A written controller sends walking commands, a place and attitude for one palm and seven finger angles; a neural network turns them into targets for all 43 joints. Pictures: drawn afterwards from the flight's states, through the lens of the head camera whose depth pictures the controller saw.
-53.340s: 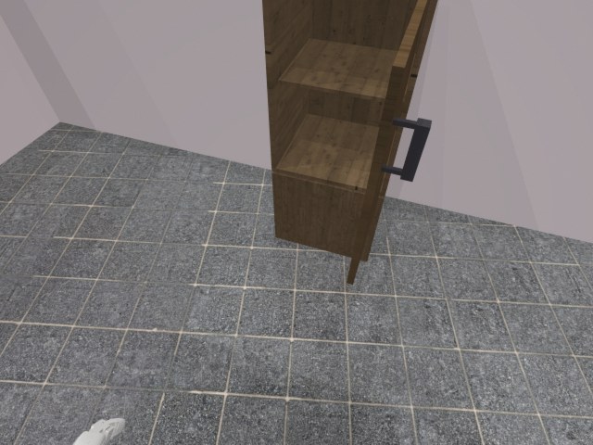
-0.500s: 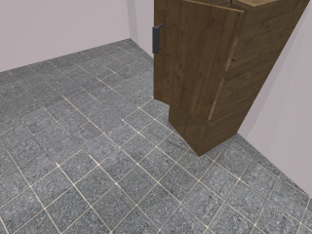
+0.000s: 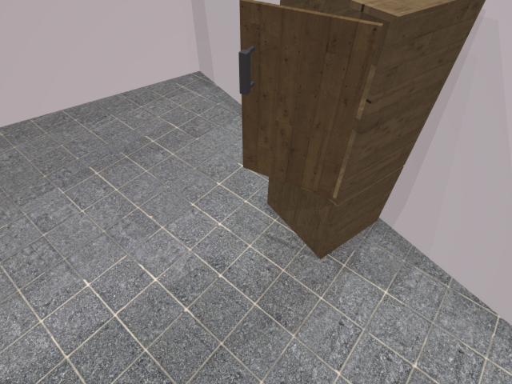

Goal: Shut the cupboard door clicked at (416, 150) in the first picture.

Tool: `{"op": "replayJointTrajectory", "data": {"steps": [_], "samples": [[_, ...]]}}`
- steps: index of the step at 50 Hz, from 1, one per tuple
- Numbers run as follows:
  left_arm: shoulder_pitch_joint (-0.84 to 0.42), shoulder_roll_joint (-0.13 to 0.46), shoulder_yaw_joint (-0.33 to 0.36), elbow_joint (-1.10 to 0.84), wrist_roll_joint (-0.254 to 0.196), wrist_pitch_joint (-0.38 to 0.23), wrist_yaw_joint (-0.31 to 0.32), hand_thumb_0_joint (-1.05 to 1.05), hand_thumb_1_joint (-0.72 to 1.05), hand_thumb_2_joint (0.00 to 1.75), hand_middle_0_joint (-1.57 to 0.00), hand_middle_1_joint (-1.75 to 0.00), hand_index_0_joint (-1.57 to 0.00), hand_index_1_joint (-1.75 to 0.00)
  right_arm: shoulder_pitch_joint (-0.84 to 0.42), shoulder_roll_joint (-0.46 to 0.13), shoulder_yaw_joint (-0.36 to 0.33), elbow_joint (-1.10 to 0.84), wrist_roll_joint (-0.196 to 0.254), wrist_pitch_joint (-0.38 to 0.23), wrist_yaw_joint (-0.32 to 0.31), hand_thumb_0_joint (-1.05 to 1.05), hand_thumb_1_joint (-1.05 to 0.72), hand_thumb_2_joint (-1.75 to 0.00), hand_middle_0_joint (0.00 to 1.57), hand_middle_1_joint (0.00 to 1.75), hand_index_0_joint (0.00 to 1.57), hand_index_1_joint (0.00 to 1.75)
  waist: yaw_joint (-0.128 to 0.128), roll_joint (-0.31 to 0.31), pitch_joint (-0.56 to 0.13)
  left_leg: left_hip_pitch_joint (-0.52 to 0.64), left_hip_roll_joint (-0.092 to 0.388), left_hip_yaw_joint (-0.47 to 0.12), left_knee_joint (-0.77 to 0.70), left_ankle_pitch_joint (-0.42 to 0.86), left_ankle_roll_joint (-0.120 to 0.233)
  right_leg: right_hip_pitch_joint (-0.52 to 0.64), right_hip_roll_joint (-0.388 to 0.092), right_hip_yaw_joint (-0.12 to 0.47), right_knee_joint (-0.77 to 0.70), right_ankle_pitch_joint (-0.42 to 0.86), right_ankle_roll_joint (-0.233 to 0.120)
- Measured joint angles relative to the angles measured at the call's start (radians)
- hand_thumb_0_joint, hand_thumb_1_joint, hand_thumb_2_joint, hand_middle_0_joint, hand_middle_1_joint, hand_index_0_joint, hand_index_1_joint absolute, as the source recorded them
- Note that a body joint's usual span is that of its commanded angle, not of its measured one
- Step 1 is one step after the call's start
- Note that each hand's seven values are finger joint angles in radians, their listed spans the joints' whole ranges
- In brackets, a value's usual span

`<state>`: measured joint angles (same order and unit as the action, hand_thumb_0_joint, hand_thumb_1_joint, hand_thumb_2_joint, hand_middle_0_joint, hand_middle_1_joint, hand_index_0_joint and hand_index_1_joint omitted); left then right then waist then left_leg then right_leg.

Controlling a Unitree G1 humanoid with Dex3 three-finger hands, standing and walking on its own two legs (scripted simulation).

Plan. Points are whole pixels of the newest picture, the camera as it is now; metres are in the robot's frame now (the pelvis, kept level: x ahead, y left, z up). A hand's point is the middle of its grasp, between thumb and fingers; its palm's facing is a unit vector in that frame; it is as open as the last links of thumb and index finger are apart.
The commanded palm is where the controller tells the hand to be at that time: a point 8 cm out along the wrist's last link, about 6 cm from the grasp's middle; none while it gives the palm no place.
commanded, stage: look to check the result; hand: left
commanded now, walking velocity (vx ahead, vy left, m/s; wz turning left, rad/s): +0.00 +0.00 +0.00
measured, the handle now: (248, 70) +0.92 +0.07 +0.06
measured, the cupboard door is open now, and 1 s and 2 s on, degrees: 27 27 27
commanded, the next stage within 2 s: walk to a spot facing it in 0.58 s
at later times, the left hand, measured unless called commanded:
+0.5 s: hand out of the picture -0.04 +0.15 -0.18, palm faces +0.03 -0.99 -0.17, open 7.4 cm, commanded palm none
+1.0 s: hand out of the picture -0.01 +0.18 -0.20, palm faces +0.15 -0.97 -0.19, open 7.4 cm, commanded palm none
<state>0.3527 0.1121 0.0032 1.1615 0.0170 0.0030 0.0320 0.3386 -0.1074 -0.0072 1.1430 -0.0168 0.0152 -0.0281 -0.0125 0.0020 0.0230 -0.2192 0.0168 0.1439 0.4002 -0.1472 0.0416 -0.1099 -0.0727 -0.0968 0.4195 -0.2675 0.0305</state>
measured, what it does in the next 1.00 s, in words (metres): stands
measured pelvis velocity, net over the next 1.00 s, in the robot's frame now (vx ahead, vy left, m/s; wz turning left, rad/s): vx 0.00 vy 0.00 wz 0.13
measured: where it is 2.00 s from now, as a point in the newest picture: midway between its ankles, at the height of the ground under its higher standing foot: outside the picture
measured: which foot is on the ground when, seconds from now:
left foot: down 0.00-1.00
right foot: down 0.00-1.00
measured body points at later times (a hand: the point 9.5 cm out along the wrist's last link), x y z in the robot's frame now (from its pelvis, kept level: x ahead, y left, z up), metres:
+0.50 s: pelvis +0.00 -0.01 +0.00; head +0.01 -0.01 +0.45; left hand -0.04 +0.20 -0.16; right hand -0.02 -0.22 -0.16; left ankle +0.05 +0.09 -0.74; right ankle -0.03 -0.14 -0.74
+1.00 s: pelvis +0.00 +0.00 -0.02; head +0.03 +0.02 +0.43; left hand -0.01 +0.23 -0.18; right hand +0.01 -0.23 -0.17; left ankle +0.05 +0.09 -0.74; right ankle -0.03 -0.13 -0.74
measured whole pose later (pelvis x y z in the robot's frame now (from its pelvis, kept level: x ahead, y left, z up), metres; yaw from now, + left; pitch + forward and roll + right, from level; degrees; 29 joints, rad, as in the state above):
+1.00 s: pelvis +0.00 +0.00 -0.02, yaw +7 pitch -1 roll -2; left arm 0.27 0.16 0.06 1.06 0.03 0.03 0.04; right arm 0.30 -0.14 -0.05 1.06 -0.03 0.06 0.00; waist -0.03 0.00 0.09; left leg -0.39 0.02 0.06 0.69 -0.28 0.03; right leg -0.18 -0.09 -0.22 0.62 -0.40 0.03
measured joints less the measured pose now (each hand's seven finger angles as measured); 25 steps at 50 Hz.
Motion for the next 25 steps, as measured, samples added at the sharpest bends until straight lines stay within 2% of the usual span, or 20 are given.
{"op": "replayJointTrajectory", "data": {"steps": [25], "samples": [[-0.008,0.006,0.001,0.004,0.000,-0.009,0.004,0.01,0.90,0.90,-0.20,-0.30,-0.20,-0.29,-0.028,-0.018,-0.005,-0.007,0.002,-0.003,0.000,0.00,-0.91,-0.90,0.20,0.30,0.20,0.30,0.001,0.002,0.013,-0.005,0.019,-0.002,0.016,-0.010,-0.013,0.002,0.019,0.001,-0.006,0.000,-0.010]]}}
